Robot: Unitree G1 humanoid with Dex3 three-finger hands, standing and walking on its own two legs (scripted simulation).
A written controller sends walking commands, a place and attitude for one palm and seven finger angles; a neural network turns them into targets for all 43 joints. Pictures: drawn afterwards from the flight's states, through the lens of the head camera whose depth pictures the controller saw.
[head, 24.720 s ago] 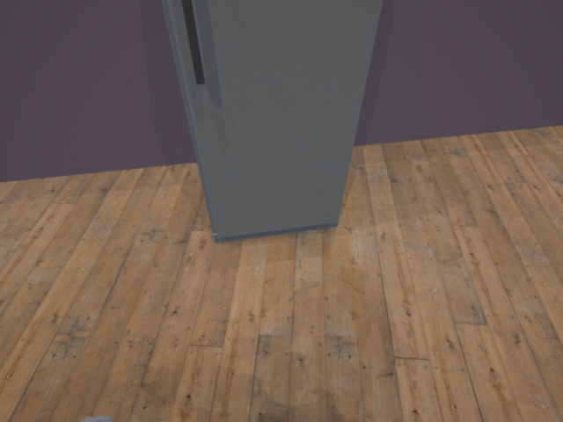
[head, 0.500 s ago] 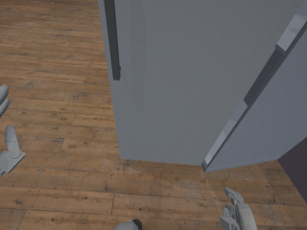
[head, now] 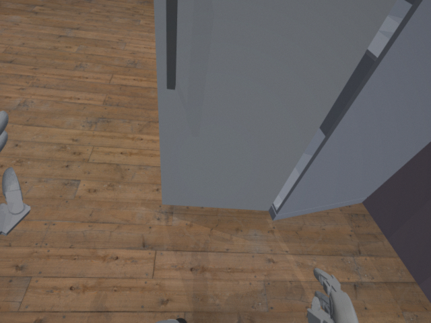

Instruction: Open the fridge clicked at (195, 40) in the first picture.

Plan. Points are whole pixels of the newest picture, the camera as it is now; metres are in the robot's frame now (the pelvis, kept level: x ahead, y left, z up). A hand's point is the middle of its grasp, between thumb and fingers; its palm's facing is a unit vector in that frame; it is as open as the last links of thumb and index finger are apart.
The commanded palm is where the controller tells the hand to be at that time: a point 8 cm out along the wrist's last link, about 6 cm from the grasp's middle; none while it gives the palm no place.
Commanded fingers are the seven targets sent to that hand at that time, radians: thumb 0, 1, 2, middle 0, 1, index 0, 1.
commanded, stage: stop stepping back and stand still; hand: left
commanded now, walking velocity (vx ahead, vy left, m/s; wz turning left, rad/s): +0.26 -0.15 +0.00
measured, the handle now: out of the picture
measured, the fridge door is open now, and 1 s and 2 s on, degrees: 75 75 75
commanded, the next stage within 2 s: let the arm hang, fingers relaxed in 0.70 s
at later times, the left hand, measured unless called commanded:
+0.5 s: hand out of the picture +0.13 +0.29 +0.17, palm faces +0.42 -0.83 -0.36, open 7.4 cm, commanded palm +0.06 +0.33 +0.18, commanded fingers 0.00 0.90 0.90 -0.20 -0.30 -0.20 -0.30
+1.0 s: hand out of the picture +0.07 +0.26 -0.12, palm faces +0.07 -0.95 -0.30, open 7.4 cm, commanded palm none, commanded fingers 0.00 0.90 0.90 -0.20 -0.30 -0.20 -0.30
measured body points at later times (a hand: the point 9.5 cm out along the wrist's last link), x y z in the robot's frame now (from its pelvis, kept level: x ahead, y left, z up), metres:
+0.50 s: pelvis -0.08 +0.03 +0.00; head -0.11 +0.07 +0.45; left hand +0.10 +0.34 +0.19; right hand +0.04 -0.20 -0.07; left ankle -0.01 +0.11 -0.74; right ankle -0.08 -0.06 -0.70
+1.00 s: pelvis -0.08 +0.05 -0.02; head -0.07 +0.02 +0.43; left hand +0.06 +0.31 -0.10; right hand +0.07 -0.20 -0.14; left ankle -0.04 +0.17 -0.74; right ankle -0.08 -0.05 -0.74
